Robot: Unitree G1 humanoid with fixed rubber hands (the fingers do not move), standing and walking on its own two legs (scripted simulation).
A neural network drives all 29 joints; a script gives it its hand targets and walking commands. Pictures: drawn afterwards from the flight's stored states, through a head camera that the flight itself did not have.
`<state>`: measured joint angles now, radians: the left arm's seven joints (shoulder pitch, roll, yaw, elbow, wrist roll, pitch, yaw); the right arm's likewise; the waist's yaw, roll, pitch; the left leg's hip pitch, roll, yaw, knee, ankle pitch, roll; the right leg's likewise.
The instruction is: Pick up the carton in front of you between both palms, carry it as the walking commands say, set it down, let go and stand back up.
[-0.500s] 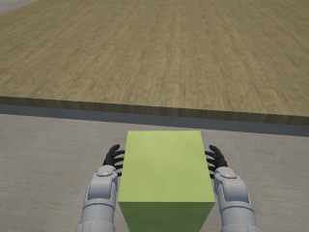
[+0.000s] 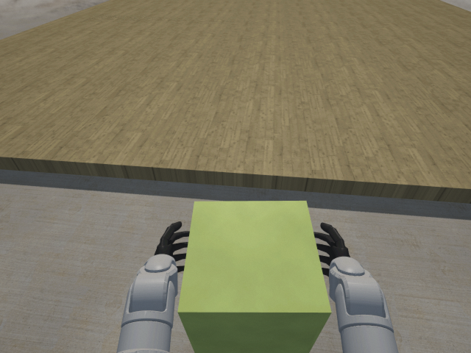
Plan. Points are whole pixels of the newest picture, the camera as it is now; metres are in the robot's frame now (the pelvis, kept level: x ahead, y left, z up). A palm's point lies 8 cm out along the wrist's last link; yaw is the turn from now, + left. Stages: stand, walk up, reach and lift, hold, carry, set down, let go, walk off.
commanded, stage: hold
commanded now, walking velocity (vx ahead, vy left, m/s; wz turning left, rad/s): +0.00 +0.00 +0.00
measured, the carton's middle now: (250, 283) +0.29 +0.00 -0.03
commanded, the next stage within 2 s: carry in 0.36 s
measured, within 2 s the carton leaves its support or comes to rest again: neither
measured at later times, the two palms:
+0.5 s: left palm (167, 254) +0.29 +0.15 +0.05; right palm (339, 258) +0.29 -0.15 +0.05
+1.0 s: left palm (190, 191) +0.44 +0.13 +0.07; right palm (333, 192) +0.43 -0.17 +0.07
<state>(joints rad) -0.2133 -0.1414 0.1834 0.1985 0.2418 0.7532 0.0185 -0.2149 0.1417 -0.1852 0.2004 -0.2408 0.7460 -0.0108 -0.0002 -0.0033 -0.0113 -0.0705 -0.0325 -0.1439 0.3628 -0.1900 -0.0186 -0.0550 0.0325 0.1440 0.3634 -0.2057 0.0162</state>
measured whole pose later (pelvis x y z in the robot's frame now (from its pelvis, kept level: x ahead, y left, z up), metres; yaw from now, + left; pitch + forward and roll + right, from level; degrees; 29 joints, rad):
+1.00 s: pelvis +0.20 -0.02 -0.01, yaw +1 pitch +6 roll +1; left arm 0.02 -0.13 0.03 -0.47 0.03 1.18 0.14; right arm 0.03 0.13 -0.07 -0.51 -0.02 1.20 -0.16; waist 0.00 -0.02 -0.15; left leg -0.44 0.05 0.11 1.03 -0.49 0.00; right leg -0.18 -0.03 -0.17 0.46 -0.38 -0.03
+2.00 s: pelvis +0.82 -0.03 +0.00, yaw +0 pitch +4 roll +1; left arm -0.18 -0.14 0.12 -0.57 -0.01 1.24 0.17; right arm -0.18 0.13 -0.12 -0.59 -0.01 1.25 -0.16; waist 0.04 0.01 -0.05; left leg -0.60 0.11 0.06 0.96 -0.25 0.02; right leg -0.23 -0.02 -0.23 0.36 -0.21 -0.07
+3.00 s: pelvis +1.53 -0.11 +0.08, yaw +1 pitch +5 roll +1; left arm -0.52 -0.12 0.25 -0.24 -0.05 1.10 0.20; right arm -0.50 0.17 -0.32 -0.28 -0.03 1.09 -0.15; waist 0.15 -0.04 0.16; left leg -0.79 -0.05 -0.02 1.50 -0.45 0.06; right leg -0.45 0.10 -0.11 0.76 -0.42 -0.15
